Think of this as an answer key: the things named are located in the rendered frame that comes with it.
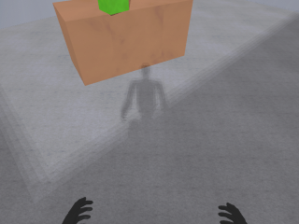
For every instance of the carton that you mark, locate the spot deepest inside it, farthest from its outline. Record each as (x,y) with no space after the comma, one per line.
(113,6)

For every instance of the pedestal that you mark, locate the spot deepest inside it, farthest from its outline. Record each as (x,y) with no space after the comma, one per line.
(102,46)

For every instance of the robot right hand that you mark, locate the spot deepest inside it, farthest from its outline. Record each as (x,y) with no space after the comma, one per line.
(235,215)

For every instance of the robot left hand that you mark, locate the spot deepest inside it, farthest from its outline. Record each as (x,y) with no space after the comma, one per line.
(73,215)

